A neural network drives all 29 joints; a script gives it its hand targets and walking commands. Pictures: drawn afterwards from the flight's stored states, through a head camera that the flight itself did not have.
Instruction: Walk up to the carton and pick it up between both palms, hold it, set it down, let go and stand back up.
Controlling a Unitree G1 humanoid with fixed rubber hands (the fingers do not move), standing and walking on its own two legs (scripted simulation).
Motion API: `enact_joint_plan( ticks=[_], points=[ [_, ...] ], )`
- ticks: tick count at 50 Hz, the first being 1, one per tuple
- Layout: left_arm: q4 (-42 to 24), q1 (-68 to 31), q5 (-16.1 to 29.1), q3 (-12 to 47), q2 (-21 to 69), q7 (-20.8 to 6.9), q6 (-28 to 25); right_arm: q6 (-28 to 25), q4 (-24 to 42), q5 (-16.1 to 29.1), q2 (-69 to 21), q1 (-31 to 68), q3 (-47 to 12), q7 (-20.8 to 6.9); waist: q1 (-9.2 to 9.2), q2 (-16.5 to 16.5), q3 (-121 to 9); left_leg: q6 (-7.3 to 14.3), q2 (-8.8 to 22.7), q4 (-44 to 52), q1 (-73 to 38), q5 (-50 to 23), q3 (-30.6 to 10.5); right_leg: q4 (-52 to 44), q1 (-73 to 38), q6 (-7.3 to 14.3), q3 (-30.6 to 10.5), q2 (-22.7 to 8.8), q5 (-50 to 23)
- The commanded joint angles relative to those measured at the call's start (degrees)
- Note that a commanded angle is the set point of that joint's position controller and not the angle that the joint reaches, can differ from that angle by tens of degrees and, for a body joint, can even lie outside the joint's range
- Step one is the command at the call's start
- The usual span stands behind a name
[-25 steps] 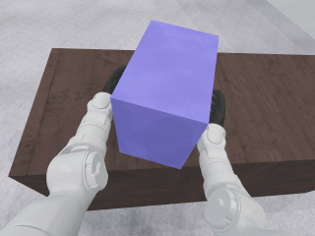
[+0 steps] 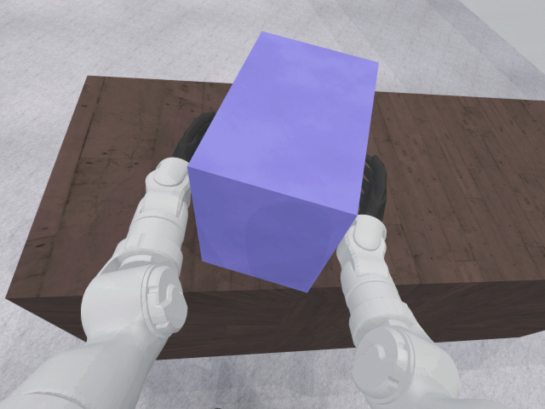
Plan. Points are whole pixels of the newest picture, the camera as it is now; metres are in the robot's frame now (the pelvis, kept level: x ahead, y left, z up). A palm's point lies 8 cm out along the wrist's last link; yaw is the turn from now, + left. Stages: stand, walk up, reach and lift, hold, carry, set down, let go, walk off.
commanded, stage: reach and lift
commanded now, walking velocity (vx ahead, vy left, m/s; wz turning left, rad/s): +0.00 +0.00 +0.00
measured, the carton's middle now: (285, 167) +0.47 -0.02 +0.04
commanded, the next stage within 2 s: none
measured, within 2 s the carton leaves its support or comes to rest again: leaves its support in 0.34 s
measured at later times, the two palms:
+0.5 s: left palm (188, 159) +0.44 +0.13 +0.08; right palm (372, 213) +0.37 -0.14 +0.06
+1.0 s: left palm (196, 160) +0.44 +0.12 +0.09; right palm (382, 215) +0.36 -0.15 +0.06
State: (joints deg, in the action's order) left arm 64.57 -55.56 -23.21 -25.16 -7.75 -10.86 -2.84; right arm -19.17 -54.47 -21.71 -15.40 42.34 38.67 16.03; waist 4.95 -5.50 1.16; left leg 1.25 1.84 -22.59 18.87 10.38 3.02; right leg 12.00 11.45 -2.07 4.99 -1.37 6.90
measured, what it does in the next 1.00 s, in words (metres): stands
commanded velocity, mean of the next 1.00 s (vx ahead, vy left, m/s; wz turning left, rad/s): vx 0.00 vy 0.00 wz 0.00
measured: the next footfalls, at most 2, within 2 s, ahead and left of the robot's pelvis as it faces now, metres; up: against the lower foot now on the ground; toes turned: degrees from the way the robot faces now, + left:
none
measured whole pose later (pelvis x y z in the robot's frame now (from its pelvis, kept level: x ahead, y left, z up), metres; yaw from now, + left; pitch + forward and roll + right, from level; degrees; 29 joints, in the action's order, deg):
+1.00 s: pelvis -0.01 -0.01 +0.00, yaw -1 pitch +11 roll -2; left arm 76.3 -57.1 -5.3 -6.3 -10.8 -3.2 -10.1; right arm -22.9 -63.7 -6.8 -8.5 41.6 24.2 18.0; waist 4.6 -3.2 -7.0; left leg 0.6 2.9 -23.2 25.0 8.8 3.3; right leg 14.2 18.6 -1.2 4.6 -0.5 6.1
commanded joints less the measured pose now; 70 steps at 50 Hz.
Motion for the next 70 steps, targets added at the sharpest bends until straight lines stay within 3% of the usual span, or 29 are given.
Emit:
enact_joint_plan(
  ticks=[1, 11, 21, 33, 39, 46, 53, 58, 64, 70],
  points=[
    [-0.5, -26.5, -0.7, 11.6, 31.7, -3.2, -3.1, -2.2, -2.3, -4.9, -25.1, 29.0, -18.6, -6.1, 1.40, 12.4, -34.0, -4.9, -0.8, -1.5, -19.2, -30.4, 3.4, 2.5, -7.1, 1.2, 2.6, 3.9, -19.3],
    [-2.9, -33.9, 1.4, 15.0, 33.9, -0.4, -9.7, -9.4, -3.6, -4.8, -24.4, 36.0, -20.9, -7.0, 0.05, 13.9, -42.6, -6.8, 0.0, -3.3, -23.0, -39.4, 3.0, 2.4, -5.3, 2.1, 3.2, 4.5, -21.6],
    [3.6, -39.2, 4.3, 17.4, 33.6, 0.8, -15.1, -12.7, -9.8, -4.9, -23.4, 39.9, -20.8, -6.9, 0.65, 13.8, -44.7, -6.2, -0.4, -1.8, -20.2, -32.1, 2.6, 1.9, -3.6, 2.8, 2.1, 4.0, -18.7],
    [5.7, -41.1, 7.6, 18.9, 33.1, 0.5, -16.8, -12.0, -8.8, -3.2, -25.4, 42.6, -24.3, -6.6, -0.46, 11.3, -48.4, -4.6, -1.4, -0.7, -16.2, -25.1, 2.9, 3.6, -5.5, 2.3, 0.4, 3.4, -19.7],
    [4.4, -41.1, 10.1, 21.1, 34.5, 0.3, -16.5, -10.7, -6.7, 0.0, -26.8, 44.3, -28.5, -6.6, -0.84, 11.2, -50.7, -4.5, -1.6, -1.7, -16.6, -27.3, 2.2, 4.7, -6.8, 2.1, -0.2, 3.6, -22.8],
    [-1.3, -43.2, 15.1, 26.2, 37.4, 0.5, -15.4, -8.1, -1.4, 6.2, -28.5, 48.4, -35.5, -6.5, -0.99, 12.4, -54.9, -5.0, -2.0, -3.7, -18.5, -31.4, 0.9, 6.0, -7.7, 2.0, -0.5, 4.0, -26.5],
    [-9.2, -45.3, 18.9, 31.4, 41.8, 1.5, -12.8, -3.2, 6.5, 13.3, -27.9, 52.4, -42.0, -6.8, -0.35, 13.4, -56.1, -5.3, -2.4, -4.7, -22.4, -33.3, -0.6, 5.8, -7.1, 2.0, -0.7, 4.1, -25.8],
    [-13.5, -42.6, 17.3, 30.0, 43.0, 1.6, -5.4, 3.4, 9.3, 17.4, -24.6, 51.9, -43.1, -6.9, -0.10, 11.9, -49.3, -4.6, -2.4, -2.9, -25.3, -31.8, -0.8, 3.9, -8.4, 1.8, -0.8, 4.0, -20.9],
    [-17.2, -39.4, 15.0, 26.2, 41.8, 0.5, 4.9, 9.7, 11.4, 19.7, -20.4, 50.5, -40.0, -7.2, 0.62, 9.3, -38.5, -4.5, -2.4, -0.2, -27.7, -29.8, -0.2, 1.8, -11.6, 1.3, -0.1, 4.2, -16.0],
    [-20.1, -36.9, 12.4, 21.9, 38.0, -1.1, 12.3, 13.1, 12.9, 19.0, -16.9, 50.3, -36.4, -8.5, -0.90, 7.9, -29.8, -4.0, -2.7, 2.4, -27.7, -24.6, 1.4, 0.8, -13.9, 0.7, 0.9, 4.8, -10.2]
  ],
)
